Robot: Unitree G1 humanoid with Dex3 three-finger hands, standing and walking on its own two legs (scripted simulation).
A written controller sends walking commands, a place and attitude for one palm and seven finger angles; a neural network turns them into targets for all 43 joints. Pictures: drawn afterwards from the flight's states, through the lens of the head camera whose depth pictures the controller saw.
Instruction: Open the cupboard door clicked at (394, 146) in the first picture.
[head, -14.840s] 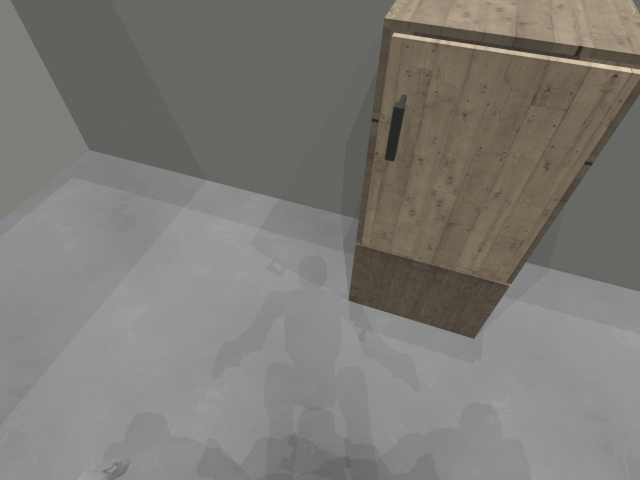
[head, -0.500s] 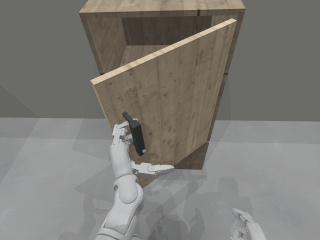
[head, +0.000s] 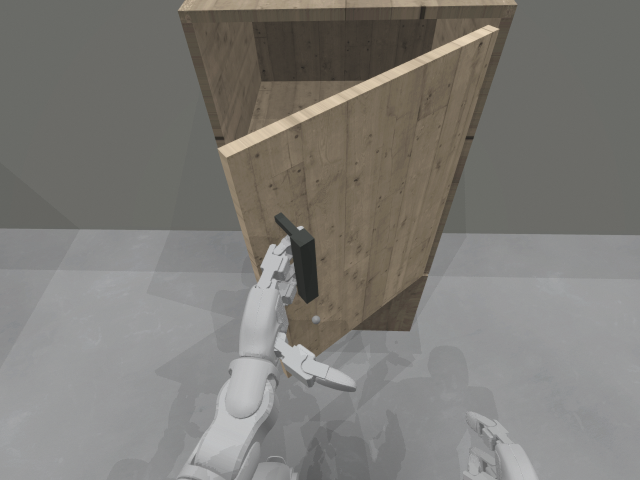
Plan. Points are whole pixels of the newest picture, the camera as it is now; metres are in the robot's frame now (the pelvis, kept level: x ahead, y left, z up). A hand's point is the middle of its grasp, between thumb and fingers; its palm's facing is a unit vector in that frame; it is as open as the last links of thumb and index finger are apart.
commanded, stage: slide the hand sideways off the handle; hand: left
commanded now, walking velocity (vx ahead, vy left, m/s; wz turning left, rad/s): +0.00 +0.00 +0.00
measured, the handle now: (296, 259) +0.37 +0.05 +0.07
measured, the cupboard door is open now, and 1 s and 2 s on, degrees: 40 40 40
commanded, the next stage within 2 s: draw the hand back to the body in 0.94 s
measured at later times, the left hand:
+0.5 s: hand (290, 346) +0.26 +0.05 +0.07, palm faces -0.05 -1.00 +0.01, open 16.3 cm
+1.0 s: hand (241, 375) +0.23 +0.10 +0.06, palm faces -0.02 -1.00 -0.01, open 16.3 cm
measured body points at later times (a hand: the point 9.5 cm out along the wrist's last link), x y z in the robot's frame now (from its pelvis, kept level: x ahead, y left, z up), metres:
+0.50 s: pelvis +0.01 +0.00 +0.00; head +0.04 -0.01 +0.45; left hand +0.26 +0.10 +0.07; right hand +0.18 -0.21 -0.09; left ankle +0.05 +0.12 -0.68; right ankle -0.01 -0.10 -0.68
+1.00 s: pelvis +0.02 -0.01 -0.01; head +0.06 -0.03 +0.44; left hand +0.22 +0.15 +0.07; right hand +0.19 -0.24 -0.09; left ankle +0.05 +0.12 -0.68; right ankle -0.01 -0.10 -0.68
